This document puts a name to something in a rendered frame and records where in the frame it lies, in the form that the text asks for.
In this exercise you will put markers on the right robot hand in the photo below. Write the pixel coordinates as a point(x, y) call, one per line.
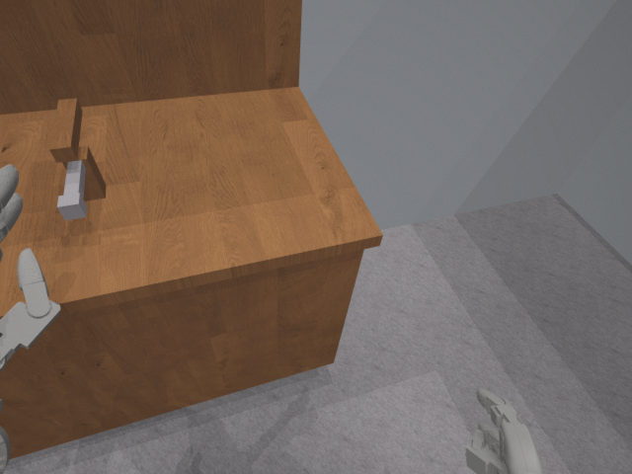
point(511, 450)

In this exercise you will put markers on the left robot hand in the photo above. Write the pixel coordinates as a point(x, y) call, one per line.
point(24, 323)

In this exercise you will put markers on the tap lever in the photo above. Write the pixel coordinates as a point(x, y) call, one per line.
point(71, 205)

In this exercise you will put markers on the counter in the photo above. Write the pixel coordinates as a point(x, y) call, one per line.
point(223, 234)

